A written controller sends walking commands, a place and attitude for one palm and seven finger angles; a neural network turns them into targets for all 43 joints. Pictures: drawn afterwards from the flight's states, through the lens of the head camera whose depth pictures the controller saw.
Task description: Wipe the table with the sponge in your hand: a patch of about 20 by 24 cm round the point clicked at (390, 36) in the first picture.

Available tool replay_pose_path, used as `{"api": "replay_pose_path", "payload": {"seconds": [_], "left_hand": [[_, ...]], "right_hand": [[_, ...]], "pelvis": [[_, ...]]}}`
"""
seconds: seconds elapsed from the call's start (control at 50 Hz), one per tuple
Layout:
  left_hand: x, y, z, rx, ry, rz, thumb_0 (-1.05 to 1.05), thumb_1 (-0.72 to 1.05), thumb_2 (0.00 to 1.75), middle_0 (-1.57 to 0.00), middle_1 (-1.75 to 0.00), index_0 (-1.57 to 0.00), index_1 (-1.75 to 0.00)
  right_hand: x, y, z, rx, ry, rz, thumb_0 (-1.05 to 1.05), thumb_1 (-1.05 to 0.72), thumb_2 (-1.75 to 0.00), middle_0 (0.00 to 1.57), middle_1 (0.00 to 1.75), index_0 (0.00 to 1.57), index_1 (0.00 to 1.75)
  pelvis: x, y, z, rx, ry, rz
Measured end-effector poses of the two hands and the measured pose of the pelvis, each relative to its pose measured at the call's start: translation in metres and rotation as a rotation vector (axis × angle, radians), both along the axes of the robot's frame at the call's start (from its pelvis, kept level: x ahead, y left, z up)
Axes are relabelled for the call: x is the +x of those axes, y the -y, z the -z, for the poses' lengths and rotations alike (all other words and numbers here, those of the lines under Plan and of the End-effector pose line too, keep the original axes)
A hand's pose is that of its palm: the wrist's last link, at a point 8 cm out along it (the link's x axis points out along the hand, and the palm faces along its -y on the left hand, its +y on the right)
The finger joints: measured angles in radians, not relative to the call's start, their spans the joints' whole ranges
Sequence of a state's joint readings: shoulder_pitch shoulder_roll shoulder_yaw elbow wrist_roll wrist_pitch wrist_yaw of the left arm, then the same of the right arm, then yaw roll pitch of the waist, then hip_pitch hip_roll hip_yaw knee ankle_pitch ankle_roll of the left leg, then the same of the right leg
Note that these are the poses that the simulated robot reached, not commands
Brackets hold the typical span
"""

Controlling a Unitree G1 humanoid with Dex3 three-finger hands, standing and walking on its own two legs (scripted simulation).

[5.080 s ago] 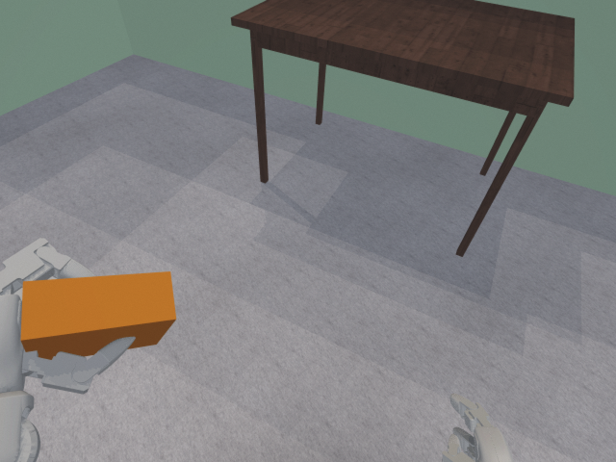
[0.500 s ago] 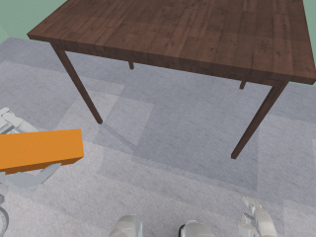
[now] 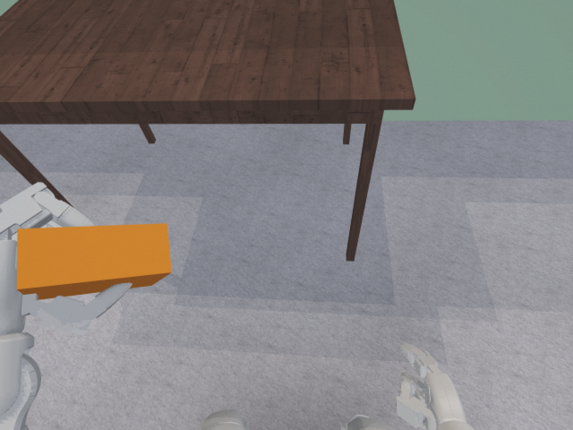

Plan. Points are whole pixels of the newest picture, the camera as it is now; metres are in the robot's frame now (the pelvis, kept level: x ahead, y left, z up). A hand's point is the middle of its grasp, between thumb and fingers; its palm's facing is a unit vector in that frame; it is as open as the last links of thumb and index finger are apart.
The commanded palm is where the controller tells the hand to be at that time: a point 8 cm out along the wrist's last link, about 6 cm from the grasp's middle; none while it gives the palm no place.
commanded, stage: turn to face it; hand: left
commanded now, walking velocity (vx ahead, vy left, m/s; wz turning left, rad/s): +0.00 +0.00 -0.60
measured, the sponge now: (118, 261) +0.25 +0.19 +0.17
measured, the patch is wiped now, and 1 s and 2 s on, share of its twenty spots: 0.00 0.00 0.00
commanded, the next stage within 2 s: take the last steps up to it in 0.70 s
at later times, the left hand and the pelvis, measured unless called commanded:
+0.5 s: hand (159, 271) +0.23 +0.13 +0.20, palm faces +0.16 -0.89 -0.43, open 9.0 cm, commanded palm +0.18 +0.19 +0.20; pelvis -0.04 -0.04 +0.03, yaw -15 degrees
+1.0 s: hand (262, 291) +0.22 +0.04 +0.19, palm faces -0.01 -0.88 -0.48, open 9.0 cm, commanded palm +0.17 +0.12 +0.20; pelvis -0.09 -0.07 +0.02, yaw -23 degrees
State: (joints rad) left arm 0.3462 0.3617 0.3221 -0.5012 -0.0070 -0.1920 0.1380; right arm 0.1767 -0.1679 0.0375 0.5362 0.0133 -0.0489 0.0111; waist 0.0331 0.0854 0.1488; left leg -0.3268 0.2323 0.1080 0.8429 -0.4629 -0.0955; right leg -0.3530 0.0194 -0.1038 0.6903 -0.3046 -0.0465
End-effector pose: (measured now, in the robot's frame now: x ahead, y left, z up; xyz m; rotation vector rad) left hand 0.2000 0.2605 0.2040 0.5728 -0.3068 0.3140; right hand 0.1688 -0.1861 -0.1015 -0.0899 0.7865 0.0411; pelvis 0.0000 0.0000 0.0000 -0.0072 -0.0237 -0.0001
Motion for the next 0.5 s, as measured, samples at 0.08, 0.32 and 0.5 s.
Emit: {"api": "replay_pose_path", "payload": {"seconds": [0.08,0.32,0.5], "left_hand": [[0.012,0.032,-0.011,0.045,-0.036,0.096,-0.01,-0.42,1.04,-0.86,-1.38,-0.86,-1.38],[0.005,0.066,-0.019,0.054,-0.097,0.156,-0.01,-0.42,1.04,-0.86,-1.38,-0.86,-1.38],[-0.003,0.085,-0.012,-0.071,-0.032,0.233,-0.01,-0.42,1.04,-0.86,-1.38,-0.86,-1.38]], "right_hand": [[-0.024,0.045,0.000,-0.036,-0.078,0.102,0.01,-0.90,-0.90,0.21,0.30,0.21,0.30],[-0.092,0.142,-0.029,-0.168,-0.130,0.325,0.01,-0.91,-0.90,0.20,0.29,0.20,0.30],[-0.111,0.139,-0.051,-0.179,-0.050,0.361,0.01,-0.91,-0.90,0.20,0.29,0.20,0.30]], "pelvis": [[-0.010,0.016,-0.009,0.039,-0.029,0.068],[-0.024,0.040,-0.025,0.073,-0.056,0.201],[-0.043,0.040,-0.028,0.083,-0.071,0.265]]}}
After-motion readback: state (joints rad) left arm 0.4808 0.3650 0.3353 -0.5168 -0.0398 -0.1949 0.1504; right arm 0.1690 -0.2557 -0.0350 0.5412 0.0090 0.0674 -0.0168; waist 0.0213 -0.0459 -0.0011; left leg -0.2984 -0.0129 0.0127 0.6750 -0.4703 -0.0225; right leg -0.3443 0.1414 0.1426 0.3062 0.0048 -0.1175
